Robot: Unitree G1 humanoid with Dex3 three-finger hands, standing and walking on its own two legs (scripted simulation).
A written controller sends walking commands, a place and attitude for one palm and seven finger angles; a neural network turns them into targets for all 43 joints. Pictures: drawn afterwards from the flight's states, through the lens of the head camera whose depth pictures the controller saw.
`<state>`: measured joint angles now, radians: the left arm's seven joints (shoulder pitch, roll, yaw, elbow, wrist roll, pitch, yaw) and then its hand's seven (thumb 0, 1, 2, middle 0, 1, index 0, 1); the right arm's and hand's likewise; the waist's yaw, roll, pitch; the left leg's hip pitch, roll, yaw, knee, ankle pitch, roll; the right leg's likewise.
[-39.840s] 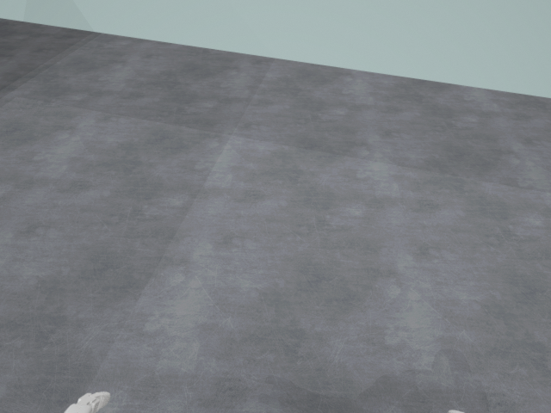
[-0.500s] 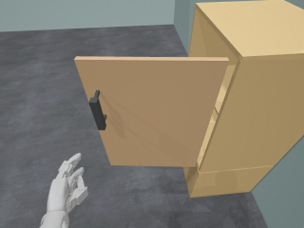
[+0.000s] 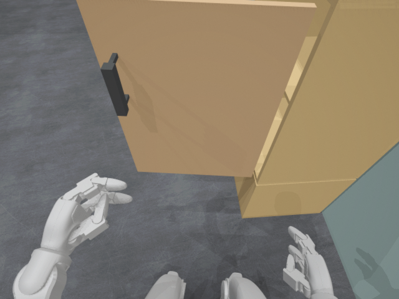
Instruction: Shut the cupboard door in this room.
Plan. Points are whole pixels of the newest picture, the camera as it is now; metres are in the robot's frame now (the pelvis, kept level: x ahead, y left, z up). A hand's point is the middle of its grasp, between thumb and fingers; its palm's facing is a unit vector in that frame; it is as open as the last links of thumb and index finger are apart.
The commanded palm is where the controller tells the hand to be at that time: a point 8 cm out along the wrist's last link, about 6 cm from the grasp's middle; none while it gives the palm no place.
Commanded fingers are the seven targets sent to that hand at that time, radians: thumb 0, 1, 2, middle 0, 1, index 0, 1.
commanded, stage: raise the hand and make a fist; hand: left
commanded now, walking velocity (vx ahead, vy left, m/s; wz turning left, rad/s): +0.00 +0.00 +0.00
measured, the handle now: (118, 85) +0.53 +0.23 +0.12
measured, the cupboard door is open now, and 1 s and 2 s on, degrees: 83 83 83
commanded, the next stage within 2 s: bring the fist close to the handle in 1.22 s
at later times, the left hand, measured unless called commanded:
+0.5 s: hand (69, 203) +0.25 +0.24 +0.10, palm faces +0.06 -1.00 -0.03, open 3.1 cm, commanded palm +0.22 +0.29 +0.10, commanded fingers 0.00 0.90 0.90 -1.30 -1.50 -1.30 -1.50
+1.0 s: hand (80, 190) +0.27 +0.22 +0.11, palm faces +0.01 -1.00 -0.04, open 3.1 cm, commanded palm +0.24 +0.28 +0.12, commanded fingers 0.00 0.90 0.90 -1.30 -1.50 -1.30 -1.50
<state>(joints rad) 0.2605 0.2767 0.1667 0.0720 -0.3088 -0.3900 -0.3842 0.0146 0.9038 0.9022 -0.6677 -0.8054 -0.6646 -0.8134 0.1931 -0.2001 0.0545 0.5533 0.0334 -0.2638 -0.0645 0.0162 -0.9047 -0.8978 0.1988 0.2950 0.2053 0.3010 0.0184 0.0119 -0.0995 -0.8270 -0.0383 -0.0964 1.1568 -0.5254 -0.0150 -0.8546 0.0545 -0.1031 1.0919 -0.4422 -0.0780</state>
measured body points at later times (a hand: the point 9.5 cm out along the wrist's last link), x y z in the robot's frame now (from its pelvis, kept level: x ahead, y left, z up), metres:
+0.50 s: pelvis +0.02 +0.05 +0.02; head +0.06 +0.06 +0.47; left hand +0.24 +0.29 +0.10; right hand +0.21 -0.18 -0.03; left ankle +0.03 +0.13 -0.65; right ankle +0.06 -0.07 -0.65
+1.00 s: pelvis +0.04 +0.04 +0.04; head +0.07 +0.04 +0.49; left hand +0.26 +0.28 +0.11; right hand +0.20 -0.19 -0.03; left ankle +0.03 +0.13 -0.65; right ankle +0.06 -0.07 -0.65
